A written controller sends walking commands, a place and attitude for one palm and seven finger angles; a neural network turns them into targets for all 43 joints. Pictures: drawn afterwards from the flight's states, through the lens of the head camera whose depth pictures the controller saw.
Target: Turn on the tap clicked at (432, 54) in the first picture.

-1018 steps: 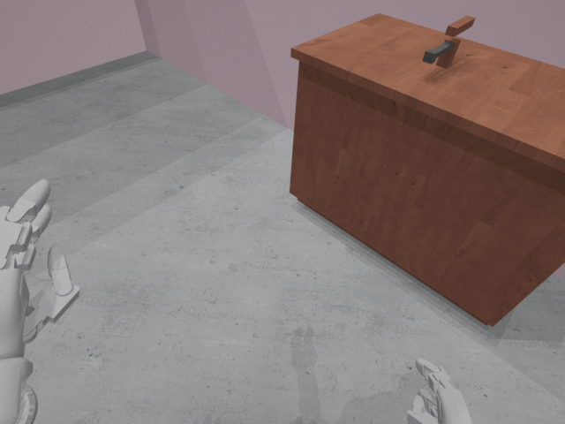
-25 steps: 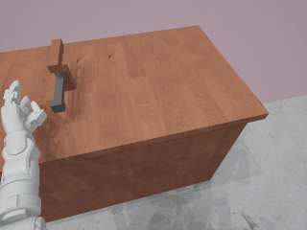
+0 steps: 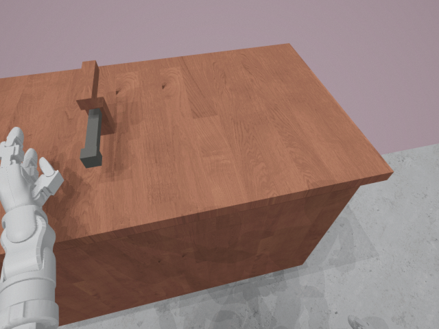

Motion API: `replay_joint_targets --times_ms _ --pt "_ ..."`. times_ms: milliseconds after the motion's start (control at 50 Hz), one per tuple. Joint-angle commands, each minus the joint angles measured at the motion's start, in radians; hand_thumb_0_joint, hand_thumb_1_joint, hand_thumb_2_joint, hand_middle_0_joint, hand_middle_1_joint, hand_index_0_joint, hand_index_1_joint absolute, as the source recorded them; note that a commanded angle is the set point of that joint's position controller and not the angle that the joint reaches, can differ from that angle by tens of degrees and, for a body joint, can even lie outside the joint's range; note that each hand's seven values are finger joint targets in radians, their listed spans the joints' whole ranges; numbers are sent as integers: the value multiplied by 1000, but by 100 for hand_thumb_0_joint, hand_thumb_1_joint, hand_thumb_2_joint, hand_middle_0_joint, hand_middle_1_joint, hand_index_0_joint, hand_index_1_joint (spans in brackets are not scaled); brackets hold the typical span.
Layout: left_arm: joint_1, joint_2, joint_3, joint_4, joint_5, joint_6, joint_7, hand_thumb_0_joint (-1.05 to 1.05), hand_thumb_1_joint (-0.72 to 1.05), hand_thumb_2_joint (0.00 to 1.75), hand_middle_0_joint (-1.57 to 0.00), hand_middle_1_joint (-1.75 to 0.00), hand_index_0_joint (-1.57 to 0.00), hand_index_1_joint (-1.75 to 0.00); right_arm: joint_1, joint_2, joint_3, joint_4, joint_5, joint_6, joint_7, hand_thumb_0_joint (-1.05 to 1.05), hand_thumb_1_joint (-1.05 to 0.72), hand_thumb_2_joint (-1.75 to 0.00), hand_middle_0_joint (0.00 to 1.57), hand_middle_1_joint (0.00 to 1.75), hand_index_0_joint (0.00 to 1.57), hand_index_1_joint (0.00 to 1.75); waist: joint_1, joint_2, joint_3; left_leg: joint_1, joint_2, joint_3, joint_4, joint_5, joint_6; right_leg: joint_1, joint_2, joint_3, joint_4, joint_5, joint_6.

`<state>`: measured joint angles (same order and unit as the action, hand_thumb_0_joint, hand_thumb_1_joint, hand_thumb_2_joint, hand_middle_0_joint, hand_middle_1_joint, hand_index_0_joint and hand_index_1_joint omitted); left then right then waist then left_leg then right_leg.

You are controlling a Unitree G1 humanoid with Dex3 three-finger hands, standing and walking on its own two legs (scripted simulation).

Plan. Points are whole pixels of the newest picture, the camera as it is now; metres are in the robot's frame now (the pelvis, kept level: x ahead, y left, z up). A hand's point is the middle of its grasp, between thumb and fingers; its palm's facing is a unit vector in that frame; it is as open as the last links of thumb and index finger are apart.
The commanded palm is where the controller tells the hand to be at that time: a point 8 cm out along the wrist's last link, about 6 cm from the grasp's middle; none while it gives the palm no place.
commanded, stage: reach beside the lever's end, fingers flat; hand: left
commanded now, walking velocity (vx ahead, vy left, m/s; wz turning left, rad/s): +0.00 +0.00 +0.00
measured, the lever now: (91, 157) +0.39 +0.26 +0.10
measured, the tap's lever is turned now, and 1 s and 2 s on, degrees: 0 1 31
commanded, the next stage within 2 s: push the lever round in 0.24 s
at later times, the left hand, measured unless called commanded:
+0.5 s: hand (66, 174) +0.35 +0.29 +0.10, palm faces +0.53 -0.85 -0.09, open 7.8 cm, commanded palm +0.31 +0.32 +0.09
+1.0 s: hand (86, 168) +0.36 +0.26 +0.10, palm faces +0.52 -0.85 -0.07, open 7.8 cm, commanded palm +0.32 +0.30 +0.09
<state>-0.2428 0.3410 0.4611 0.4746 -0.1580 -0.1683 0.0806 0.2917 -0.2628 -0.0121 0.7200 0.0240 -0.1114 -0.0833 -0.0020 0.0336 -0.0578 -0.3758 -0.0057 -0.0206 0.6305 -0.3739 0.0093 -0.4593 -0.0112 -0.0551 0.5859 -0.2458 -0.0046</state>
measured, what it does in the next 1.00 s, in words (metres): stands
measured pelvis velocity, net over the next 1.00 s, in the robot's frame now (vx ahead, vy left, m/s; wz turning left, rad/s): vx -0.01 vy -0.02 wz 0.00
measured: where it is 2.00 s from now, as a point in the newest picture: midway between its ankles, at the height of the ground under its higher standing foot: outside the picture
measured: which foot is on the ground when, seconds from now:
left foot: down 0.00-1.00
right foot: down 0.00-1.00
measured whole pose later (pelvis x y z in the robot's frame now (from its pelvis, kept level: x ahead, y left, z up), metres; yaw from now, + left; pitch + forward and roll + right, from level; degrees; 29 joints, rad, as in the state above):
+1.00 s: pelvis -0.01 -0.02 +0.00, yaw +0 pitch +7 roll +0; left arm -0.34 0.31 0.41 0.57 -0.14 -0.17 0.14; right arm 0.26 -0.26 0.00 0.71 0.03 -0.09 -0.08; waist -0.02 0.04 -0.06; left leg -0.40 0.01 -0.03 0.63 -0.36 -0.01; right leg -0.49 0.00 -0.06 0.61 -0.24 -0.03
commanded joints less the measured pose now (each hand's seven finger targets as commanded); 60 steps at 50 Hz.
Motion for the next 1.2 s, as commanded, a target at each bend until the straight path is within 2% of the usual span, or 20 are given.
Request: replay_joint_targets --times_ms 0,40,100,180,220,300,320,380,460,640,660,720,800,820,880,940,1000,1100,1120,1180 --pt "-416 231 -31 -194 -3 -62 -14 0 90 90 -15 -15 -15 -15 -42 -139 -39 -105 8 -47 -23 0 -90 -90 20 30 20 30 -40 59 -196 10 11 -23 -100 261 -22 146 8 9 -35 137 -25" --pt "-446 271 -2 -188 7 -51 -8 0 90 90 -15 -15 -15 -15 -46 -140 -39 -108 7 -45 -29 0 -90 -90 20 30 20 30 -33 42 -230 13 9 -27 -103 248 -20 160 6 9 -31 128 -26" --pt "-419 251 -16 -197 10 -38 2 0 90 90 -15 -15 -15 -15 -56 -132 -35 -126 4 -45 -25 0 -90 -90 20 30 20 30 -10 57 -280 26 5 -25 -96 318 -32 192 4 7 -18 178 -28" --pt "-353 266 25 -159 8 -33 21 0 90 90 -15 -15 -15 -15 -51 -127 -33 -136 2 -34 -13 0 -90 -90 20 30 20 30 10 12 -289 4 9 -18 -86 372 -33 222 7 6 -9 232 -24" --pt "-320 318 83 -144 13 -30 30 0 90 90 -15 -15 -15 -15 -53 -129 -32 -140 3 -26 -11 0 -90 -90 20 30 20 30 25 23 -288 -11 8 -9 -84 379 -25 248 4 13 -9 257 -24" --pt "-312 279 47 -209 13 -32 24 0 90 90 -15 -15 -15 -15 -53 -124 -35 -157 3 -23 -2 0 -90 -90 20 30 20 30 17 32 -291 3 12 0 -81 428 -25 254 6 14 -9 296 -23" --pt "-291 280 53 -217 15 -35 22 0 90 90 -15 -15 -15 -15 -54 -123 -35 -157 4 -22 -3 0 -90 -90 20 30 20 30 20 66 -287 11 14 -2 -77 452 -25 249 6 15 -7 296 -23" --pt "-357 255 15 -230 5 -48 10 0 90 90 -15 -15 -15 -15 -48 -128 -37 -143 5 -25 -6 0 -90 -90 20 30 20 30 -10 17 -274 4 13 -4 -78 384 -19 232 11 15 -16 270 -21" --pt "-445 250 -13 -208 2 -57 4 0 90 90 -15 -15 -15 -15 -53 -132 -34 -122 7 -30 -20 0 -90 -90 20 30 20 30 -39 36 -238 -11 3 -5 -83 251 -5 191 7 23 -34 178 -20" --pt "-385 295 41 -145 5 -59 28 0 90 90 -15 -15 -15 -15 -53 -129 -31 -123 5 -27 -18 0 -90 -90 20 30 20 30 0 25 -277 -55 -6 1 -90 239 1 256 0 33 -31 188 -18" --pt "-382 296 43 -124 5 -55 32 0 90 90 -15 -15 -15 -15 -53 -132 -31 -124 5 -25 -17 0 -90 -90 20 30 20 30 -3 -11 -270 -64 -5 6 -90 235 5 260 -1 34 -36 193 -15" --pt "-380 286 39 -131 13 -56 44 0 90 90 -15 -15 -15 -15 -58 -130 -31 -132 5 -23 -11 0 -90 -90 20 30 20 30 1 27 -265 -61 -4 8 -91 239 6 255 0 36 -35 192 -17" --pt "-390 261 7 -142 14 -61 51 0 90 90 -15 -15 -15 -15 -56 -131 -33 -138 5 -23 -6 0 -90 -90 20 30 20 30 -10 0 -262 -66 -5 15 -90 218 10 255 1 42 -42 184 -14" --pt "-412 259 5 -152 22 -66 54 0 90 90 -15 -15 -15 -15 -58 -130 -32 -135 6 -21 -7 0 -90 -90 20 30 20 30 -14 34 -260 -55 -2 12 -88 227 8 243 1 38 -37 186 -17" --pt "-441 210 -43 -153 18 -73 57 0 90 90 -15 -15 -15 -15 -55 -130 -34 -132 4 -24 -6 0 -90 -90 20 30 20 30 -31 0 -258 -42 -3 12 -83 218 10 223 4 37 -43 180 -13" --pt "-453 246 -11 -138 18 -76 65 0 90 90 -15 -15 -15 -15 -52 -133 -34 -124 4 -20 -9 0 -90 -90 20 30 20 30 -27 -19 -266 -53 -4 9 -87 202 12 238 1 42 -45 169 -11" --pt "-463 214 -49 -145 25 -74 64 0 90 90 -15 -15 -15 -15 -61 -127 -33 -129 3 -21 -8 0 -90 -90 20 30 20 30 -29 16 -267 -46 -6 13 -85 202 10 228 0 42 -43 168 -13" --pt "-459 186 -60 -157 22 -74 83 0 90 90 -15 -15 -15 -15 -61 -124 -34 -126 2 -21 -5 0 -90 -90 20 30 20 30 -24 -4 -283 -34 -4 8 -85 227 5 237 2 34 -41 189 -15" --pt "-458 164 -75 -170 25 -75 91 0 90 90 -15 -15 -15 -15 -68 -121 -31 -128 2 -22 -5 0 -90 -90 20 30 20 30 -22 37 -275 -25 -4 5 -85 232 2 227 0 32 -39 184 -17" --pt "-486 109 -126 -183 35 -76 125 0 90 90 -15 -15 -15 -15 -69 -118 -32 -124 -1 -26 1 0 -90 -90 20 30 20 30 -29 27 -265 -9 0 -11 -88 239 -9 198 5 19 -34 168 -21"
